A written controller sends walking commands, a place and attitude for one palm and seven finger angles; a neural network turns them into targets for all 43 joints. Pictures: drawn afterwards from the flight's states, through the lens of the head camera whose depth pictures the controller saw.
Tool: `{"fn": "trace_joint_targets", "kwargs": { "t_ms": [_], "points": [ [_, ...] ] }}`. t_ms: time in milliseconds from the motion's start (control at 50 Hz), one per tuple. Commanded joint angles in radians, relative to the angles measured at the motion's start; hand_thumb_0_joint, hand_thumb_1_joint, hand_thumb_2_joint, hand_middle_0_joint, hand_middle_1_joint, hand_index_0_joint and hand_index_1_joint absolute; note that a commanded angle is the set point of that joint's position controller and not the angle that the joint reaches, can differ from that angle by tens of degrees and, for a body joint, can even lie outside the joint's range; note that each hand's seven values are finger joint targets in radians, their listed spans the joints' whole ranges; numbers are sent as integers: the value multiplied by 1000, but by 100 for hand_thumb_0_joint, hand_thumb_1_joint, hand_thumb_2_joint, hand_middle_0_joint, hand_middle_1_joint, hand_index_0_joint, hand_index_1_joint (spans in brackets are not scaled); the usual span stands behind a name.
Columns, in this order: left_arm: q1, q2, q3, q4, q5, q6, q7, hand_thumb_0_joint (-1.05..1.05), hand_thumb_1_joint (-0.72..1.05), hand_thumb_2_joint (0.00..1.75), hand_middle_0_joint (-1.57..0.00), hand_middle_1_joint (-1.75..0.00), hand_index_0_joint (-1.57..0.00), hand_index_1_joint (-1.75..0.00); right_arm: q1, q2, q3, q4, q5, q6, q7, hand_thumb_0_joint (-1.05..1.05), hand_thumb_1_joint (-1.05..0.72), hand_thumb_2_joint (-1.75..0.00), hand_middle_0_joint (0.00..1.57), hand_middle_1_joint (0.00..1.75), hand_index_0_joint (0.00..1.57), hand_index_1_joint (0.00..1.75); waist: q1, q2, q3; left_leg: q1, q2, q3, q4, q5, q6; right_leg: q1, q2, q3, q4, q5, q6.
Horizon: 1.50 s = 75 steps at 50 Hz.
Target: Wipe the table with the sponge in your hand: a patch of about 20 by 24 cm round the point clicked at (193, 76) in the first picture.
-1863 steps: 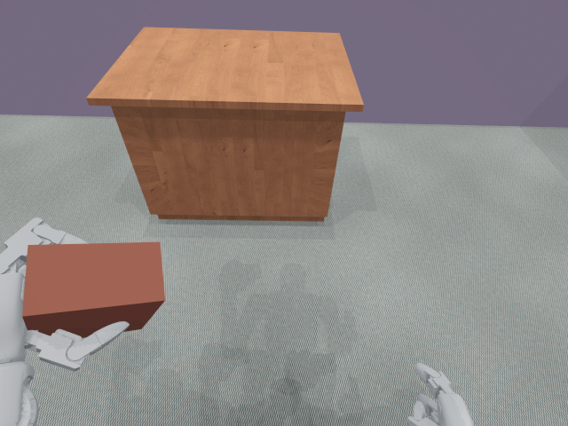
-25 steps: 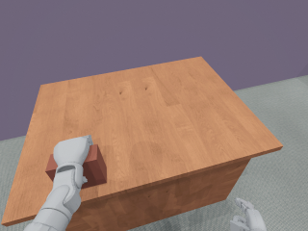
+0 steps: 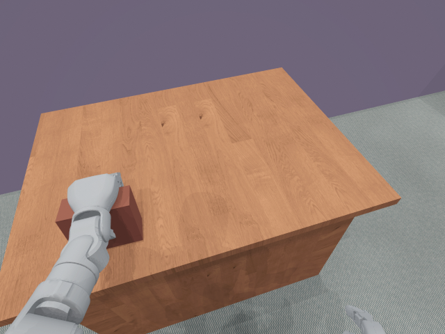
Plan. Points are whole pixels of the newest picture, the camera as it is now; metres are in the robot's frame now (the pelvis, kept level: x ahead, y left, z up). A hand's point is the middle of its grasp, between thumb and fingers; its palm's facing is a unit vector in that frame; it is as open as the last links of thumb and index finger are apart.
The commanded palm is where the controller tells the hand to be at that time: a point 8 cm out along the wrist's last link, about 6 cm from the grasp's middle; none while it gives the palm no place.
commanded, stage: wipe forward along the first lane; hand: left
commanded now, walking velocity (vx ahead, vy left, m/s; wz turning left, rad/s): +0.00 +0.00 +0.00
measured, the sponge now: (106, 225) +0.33 +0.29 -0.03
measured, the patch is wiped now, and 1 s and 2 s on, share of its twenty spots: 0.20 0.20 0.25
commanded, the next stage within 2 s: slide across to the middle lane in 1.22 s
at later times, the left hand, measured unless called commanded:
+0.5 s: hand (100, 188) +0.39 +0.31 +0.01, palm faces -0.11 +0.00 -0.99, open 10.4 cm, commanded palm +0.37 +0.30 +0.05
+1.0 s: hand (96, 173) +0.43 +0.34 +0.01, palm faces -0.11 +0.00 -0.99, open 10.4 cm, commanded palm +0.42 +0.32 +0.04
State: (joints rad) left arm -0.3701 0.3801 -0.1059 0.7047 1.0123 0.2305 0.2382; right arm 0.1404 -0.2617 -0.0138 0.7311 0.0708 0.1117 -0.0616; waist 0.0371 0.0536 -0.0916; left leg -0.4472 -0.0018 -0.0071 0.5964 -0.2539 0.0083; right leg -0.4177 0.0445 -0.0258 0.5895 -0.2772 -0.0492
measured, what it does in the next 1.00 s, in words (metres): stands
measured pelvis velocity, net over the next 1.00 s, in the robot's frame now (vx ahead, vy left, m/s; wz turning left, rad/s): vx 0.00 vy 0.03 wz -0.02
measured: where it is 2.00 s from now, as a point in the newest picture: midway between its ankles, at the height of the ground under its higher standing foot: outside the picture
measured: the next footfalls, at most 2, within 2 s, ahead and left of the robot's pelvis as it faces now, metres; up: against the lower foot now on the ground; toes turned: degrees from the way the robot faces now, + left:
none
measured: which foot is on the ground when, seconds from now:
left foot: down 0.00-1.00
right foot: down 0.00-1.00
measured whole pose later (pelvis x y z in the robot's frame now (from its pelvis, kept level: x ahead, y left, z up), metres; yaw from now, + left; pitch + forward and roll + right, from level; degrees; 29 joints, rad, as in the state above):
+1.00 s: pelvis +0.00 +0.03 -0.02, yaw -1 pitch +16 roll -3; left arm -0.75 0.54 -0.02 1.10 1.06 0.15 0.27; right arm 0.27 -0.27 -0.01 0.72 0.06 0.12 -0.02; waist -0.06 0.03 -0.15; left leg -0.72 0.00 0.00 0.75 -0.31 0.05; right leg -0.65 0.05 -0.02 0.67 -0.29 -0.01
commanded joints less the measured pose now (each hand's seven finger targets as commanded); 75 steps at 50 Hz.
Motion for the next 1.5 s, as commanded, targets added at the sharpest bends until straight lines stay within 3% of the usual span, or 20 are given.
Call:
{"fn": "trace_joint_targets", "kwargs": {
  "t_ms": [0,120,160,220,240,440,540,700,720,780,820,840,920,1000,1120,1160,1240,1320,1360,1480],
  "points": [
    [-301,210,58,-10,41,-3,21,0,10,130,-120,-160,-120,-160,-47,-135,-48,-127,-1,-35,-8,0,-90,-90,20,30,20,30,-35,-96,-170,37,-38,-10,-38,40,44,36,-21,91,-110,129,-6],
    [-286,284,128,75,45,-26,34,0,10,130,-120,-160,-120,-160,0,-148,-57,-122,-3,-31,-1,0,-90,-90,20,30,20,30,-26,-104,-220,-13,-35,-10,-10,55,44,44,-16,98,-86,164,-8],
    [-326,246,84,79,36,-32,37,0,10,130,-120,-160,-120,-160,12,-144,-57,-123,2,-32,1,0,-90,-90,20,30,20,30,-48,-108,-202,-25,-32,-4,-3,29,48,18,-20,88,-89,132,2],
    [-348,312,134,117,38,-30,44,0,10,130,-120,-160,-120,-160,22,-154,-57,-115,1,-30,-1,0,-90,-90,20,30,20,30,-41,-109,-215,-41,-29,-12,-4,24,47,10,-15,88,-87,110,-2],
    [-387,280,92,122,38,-34,46,0,10,130,-120,-160,-120,-160,34,-150,-56,-116,3,-31,-1,0,-90,-90,20,30,20,30,-62,-101,-200,-42,-28,-7,-1,9,49,-13,-16,76,-83,86,3],
    [-476,297,82,200,52,-48,49,0,10,130,-120,-160,-120,-160,95,-155,-58,-104,-1,-31,7,0,-90,-90,20,30,20,30,-76,-59,-240,-41,-18,-13,18,21,49,-66,-7,53,-61,73,0],
    [-533,356,112,242,56,-48,54,0,10,130,-120,-160,-120,-160,116,-163,-54,-98,-1,-28,6,0,-90,-90,20,30,20,30,-92,-84,-236,-67,-14,-19,25,10,50,-84,-5,50,-58,60,4],
    [-580,312,72,272,70,-45,56,0,10,130,-120,-160,-120,-160,147,-159,-57,-101,-9,-24,18,0,-90,-90,20,30,20,30,-100,-42,-289,-32,-6,-28,42,46,45,-139,4,30,-34,71,-2],
    [-597,360,117,285,70,-45,57,0,10,130,-120,-160,-120,-160,147,-165,-57,-93,-11,-22,17,0,-90,-90,20,30,20,30,-95,-41,-289,-36,-1,-34,44,62,43,-139,4,30,-30,83,-5],
    [-608,351,95,309,72,-44,57,0,10,130,-120,-160,-120,-160,165,-168,-57,-93,-12,-19,19,0,-90,-90,20,30,20,30,-109,-67,-288,-53,-3,-31,52,51,45,-147,5,26,-26,75,0],
    [-605,406,144,316,69,-41,54,0,10,130,-120,-160,-120,-160,161,-174,-55,-90,-12,-16,20,0,-90,-90,20,30,20,30,-91,-54,-303,-52,-1,-33,52,80,44,-127,4,30,-26,103,-4],
    [-644,384,107,313,73,-43,52,0,10,130,-120,-160,-120,-160,175,-171,-54,-90,-12,-15,20,0,-90,-90,20,30,20,30,-113,-45,-303,-53,-2,-29,57,83,44,-137,5,26,-18,107,-1],
    [-651,409,127,331,86,-46,42,0,10,130,-120,-160,-120,-160,184,-176,-56,-86,-16,-14,25,0,-90,-90,20,30,20,30,-104,-23,-308,-43,2,-37,61,99,43,-157,7,25,-19,106,-6],
    [-699,382,86,341,94,-54,35,0,10,130,-120,-160,-120,-160,205,-176,-57,-87,-16,-15,28,0,-90,-90,20,30,20,30,-130,-10,-285,-41,5,-40,65,76,41,-206,11,14,-13,70,-5],
    [-749,447,132,366,97,-66,34,0,10,130,-120,-160,-120,-160,230,-187,-59,-73,-25,-18,28,0,-90,-90,20,30,20,30,-129,9,-325,-39,11,-50,79,103,39,-227,14,13,2,80,-9],
    [-774,411,91,378,102,-66,33,0,10,130,-120,-160,-120,-160,245,-185,-60,-73,-26,-19,30,0,-90,-90,20,30,20,30,-149,5,-325,-38,10,-50,88,97,38,-248,17,8,6,71,-5],
    [-840,489,128,389,106,-65,28,0,10,130,-120,-160,-120,-160,268,-196,-59,-64,-29,-19,29,0,-90,-90,20,30,20,30,-156,21,-360,-40,13,-57,99,110,38,-254,19,9,18,76,-6],
    [-829,477,123,406,100,-64,9,0,10,130,-120,-160,-120,-160,277,-196,-58,-66,-30,-18,32,0,-90,-90,20,30,20,30,-155,22,-378,-38,16,-55,105,136,38,-242,20,11,14,98,-6],
    [-851,407,75,349,92,-76,2,0,10,130,-120,-160,-120,-160,289,-183,-67,-66,-33,-22,38,0,-90,-90,20,30,20,30,-159,72,-426,39,22,-57,112,180,33,-257,26,3,15,113,-6],
    [-849,337,60,282,35,-89,5,0,10,130,-120,-160,-120,-160,271,-171,-72,-52,-27,-21,41,0,-90,-90,20,30,20,30,-158,59,-413,101,33,-71,83,201,25,-237,29,-6,-9,117,-2]
  ]
}}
